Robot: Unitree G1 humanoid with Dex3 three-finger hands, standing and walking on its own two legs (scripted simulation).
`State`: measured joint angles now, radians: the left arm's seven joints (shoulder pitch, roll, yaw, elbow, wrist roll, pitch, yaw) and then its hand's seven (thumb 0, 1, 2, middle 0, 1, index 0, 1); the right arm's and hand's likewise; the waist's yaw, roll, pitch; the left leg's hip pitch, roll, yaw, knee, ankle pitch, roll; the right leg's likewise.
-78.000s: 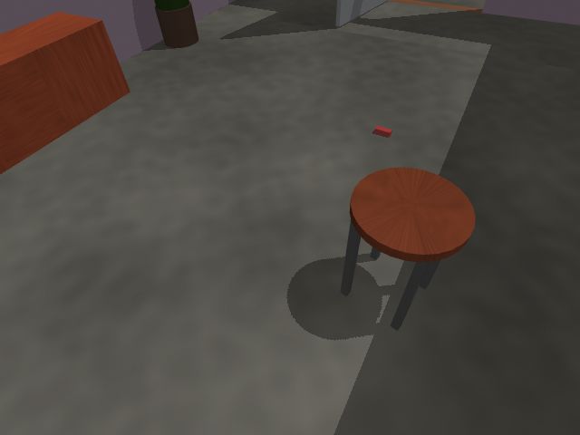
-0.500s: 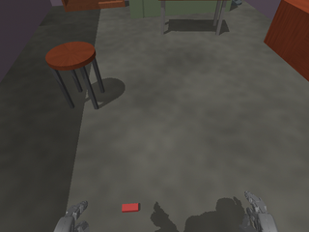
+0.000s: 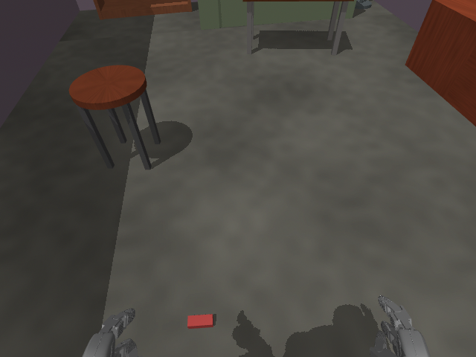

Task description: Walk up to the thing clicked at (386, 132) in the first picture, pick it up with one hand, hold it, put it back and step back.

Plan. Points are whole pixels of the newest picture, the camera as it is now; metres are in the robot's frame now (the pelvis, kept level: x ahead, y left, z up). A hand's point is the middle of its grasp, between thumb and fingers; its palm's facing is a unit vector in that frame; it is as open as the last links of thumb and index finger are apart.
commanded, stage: home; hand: left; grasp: from above
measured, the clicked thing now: (200, 321) +0.41 +0.18 -0.70
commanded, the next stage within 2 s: stand in 0.24 s
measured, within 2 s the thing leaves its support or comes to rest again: neither
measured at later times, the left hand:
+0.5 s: hand out of the picture +0.15 +0.21 -0.09, palm faces +0.00 -0.95 -0.33, open 7.4 cm
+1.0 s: hand out of the picture +0.04 +0.24 -0.11, palm faces +0.02 -0.95 -0.31, open 7.4 cm
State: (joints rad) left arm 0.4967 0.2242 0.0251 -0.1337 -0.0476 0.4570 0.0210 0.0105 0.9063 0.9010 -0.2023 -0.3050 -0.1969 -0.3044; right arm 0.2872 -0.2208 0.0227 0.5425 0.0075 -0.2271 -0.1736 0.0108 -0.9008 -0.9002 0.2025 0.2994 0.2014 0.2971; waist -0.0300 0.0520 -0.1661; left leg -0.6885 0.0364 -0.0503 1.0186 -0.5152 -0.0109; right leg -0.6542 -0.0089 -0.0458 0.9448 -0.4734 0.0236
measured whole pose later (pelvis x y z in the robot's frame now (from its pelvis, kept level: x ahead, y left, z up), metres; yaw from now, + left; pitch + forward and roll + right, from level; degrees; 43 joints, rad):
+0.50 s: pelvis -0.01 +0.00 +0.02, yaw +0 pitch +3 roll +0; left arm 0.23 0.28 0.01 0.46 0.05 0.12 0.03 0.01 0.90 0.90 -0.21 -0.30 -0.20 -0.30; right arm 0.17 -0.27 -0.01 0.78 -0.07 -0.07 -0.03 0.01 -0.90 -0.90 0.20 0.30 0.20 0.30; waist 0.03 -0.01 0.01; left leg -0.49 0.01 -0.01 0.87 -0.44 0.00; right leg -0.49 -0.04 -0.01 0.86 -0.43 0.02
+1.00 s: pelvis -0.01 +0.01 +0.06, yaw -1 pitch -4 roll +0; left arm 0.20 0.27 0.03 1.08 0.04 0.01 0.04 0.01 0.91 0.90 -0.20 -0.30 -0.20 -0.30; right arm 0.18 -0.27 -0.04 1.07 -0.03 -0.01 -0.03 0.00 -0.90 -0.90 0.20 0.30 0.20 0.30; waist 0.02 0.00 0.06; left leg -0.14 0.00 0.01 0.45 -0.25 0.01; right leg -0.14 -0.05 0.00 0.43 -0.23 0.04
